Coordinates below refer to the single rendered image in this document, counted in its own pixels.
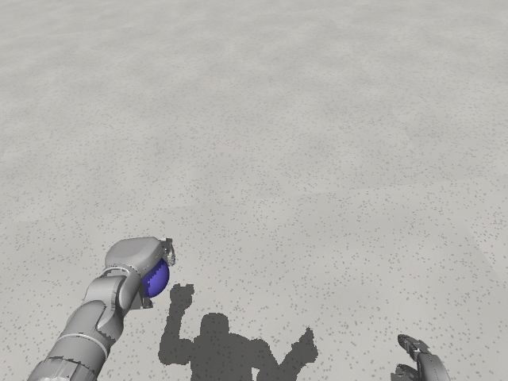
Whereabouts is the ball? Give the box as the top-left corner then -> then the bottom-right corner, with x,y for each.
141,258 -> 170,298

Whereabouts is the right robot hand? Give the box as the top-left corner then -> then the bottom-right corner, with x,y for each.
391,334 -> 451,381

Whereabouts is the left robot arm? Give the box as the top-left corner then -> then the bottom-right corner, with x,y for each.
27,264 -> 141,381

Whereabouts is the left robot hand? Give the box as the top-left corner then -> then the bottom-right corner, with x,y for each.
105,237 -> 175,310

